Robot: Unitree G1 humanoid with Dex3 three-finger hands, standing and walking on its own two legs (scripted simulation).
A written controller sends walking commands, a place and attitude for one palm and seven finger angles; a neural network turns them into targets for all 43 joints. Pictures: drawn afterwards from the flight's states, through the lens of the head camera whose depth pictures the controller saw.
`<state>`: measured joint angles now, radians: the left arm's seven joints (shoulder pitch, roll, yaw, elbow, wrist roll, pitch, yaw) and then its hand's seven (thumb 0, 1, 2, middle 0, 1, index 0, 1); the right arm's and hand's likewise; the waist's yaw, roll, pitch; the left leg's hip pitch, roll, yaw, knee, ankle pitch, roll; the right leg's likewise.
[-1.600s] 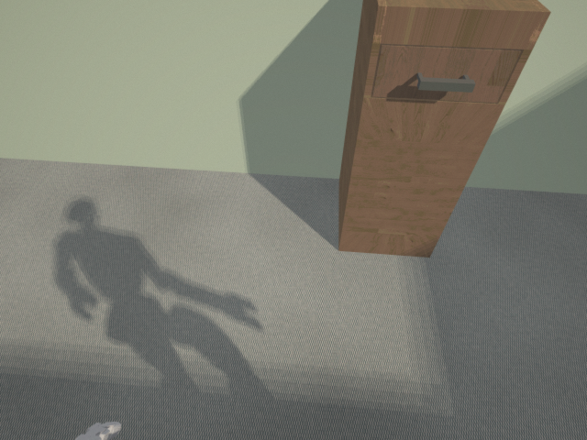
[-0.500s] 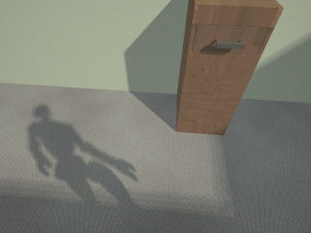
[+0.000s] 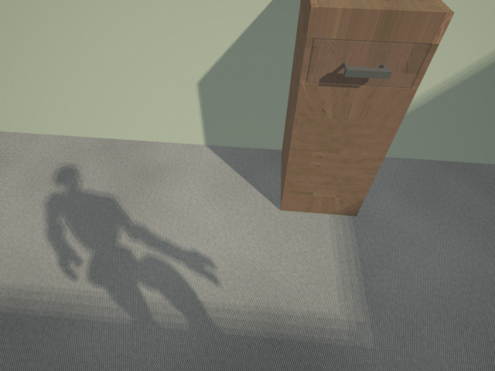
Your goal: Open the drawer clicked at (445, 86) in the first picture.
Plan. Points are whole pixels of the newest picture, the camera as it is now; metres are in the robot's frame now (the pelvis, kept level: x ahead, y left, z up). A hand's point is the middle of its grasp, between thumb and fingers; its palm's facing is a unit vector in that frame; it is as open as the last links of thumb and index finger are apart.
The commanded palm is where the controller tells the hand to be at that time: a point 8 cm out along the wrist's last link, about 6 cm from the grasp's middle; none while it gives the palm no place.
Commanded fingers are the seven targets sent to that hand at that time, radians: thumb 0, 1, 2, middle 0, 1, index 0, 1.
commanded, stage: walk to a spot facing it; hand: left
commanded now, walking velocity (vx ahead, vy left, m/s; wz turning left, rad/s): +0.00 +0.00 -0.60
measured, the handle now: (366, 69) +0.96 -0.31 +0.02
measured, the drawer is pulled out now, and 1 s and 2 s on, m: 0.00 0.00 0.00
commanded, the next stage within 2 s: none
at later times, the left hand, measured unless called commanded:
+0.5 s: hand out of the picture +0.04 +0.16 -0.17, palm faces -0.19 -0.94 -0.27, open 7.3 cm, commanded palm none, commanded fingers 0.00 0.90 0.90 -0.20 -0.30 -0.20 -0.30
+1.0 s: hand out of the picture +0.14 +0.21 -0.17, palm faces -0.45 -0.86 -0.23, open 7.3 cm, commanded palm none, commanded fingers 0.00 0.90 0.90 -0.20 -0.30 -0.20 -0.30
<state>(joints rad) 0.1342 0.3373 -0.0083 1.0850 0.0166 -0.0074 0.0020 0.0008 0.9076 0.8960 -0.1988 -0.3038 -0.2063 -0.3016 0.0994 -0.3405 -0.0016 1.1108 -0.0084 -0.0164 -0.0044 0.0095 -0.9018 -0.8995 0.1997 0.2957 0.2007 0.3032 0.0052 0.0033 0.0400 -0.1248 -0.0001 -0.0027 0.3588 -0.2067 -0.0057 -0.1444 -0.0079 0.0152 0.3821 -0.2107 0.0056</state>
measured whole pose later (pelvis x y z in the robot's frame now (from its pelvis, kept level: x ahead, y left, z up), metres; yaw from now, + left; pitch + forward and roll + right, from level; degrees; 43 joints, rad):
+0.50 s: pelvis -0.03 -0.03 -0.01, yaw -14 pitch +0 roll +2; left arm 0.27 0.19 0.03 0.94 0.02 0.03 0.00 0.00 0.91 0.90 -0.20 -0.30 -0.21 -0.30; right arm 0.12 -0.24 -0.06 0.97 -0.01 0.05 -0.02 0.01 -0.90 -0.90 0.20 0.30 0.20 0.30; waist 0.04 0.02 0.11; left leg -0.48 0.04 0.01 1.09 -0.39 -0.06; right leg -0.31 0.06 0.04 0.56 -0.24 -0.07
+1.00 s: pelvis -0.04 +0.04 +0.00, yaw -32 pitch +0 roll -2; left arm 0.22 0.30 0.11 0.90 0.04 0.07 -0.02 0.00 0.91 0.90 -0.19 -0.30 -0.20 -0.30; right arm 0.19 -0.19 -0.03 0.90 -0.02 0.01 -0.04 0.01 -0.90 -0.90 0.20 0.30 0.20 0.30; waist 0.03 -0.05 0.03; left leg -0.20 0.03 0.07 0.46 -0.28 0.03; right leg -0.56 0.06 0.07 1.17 -0.36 0.07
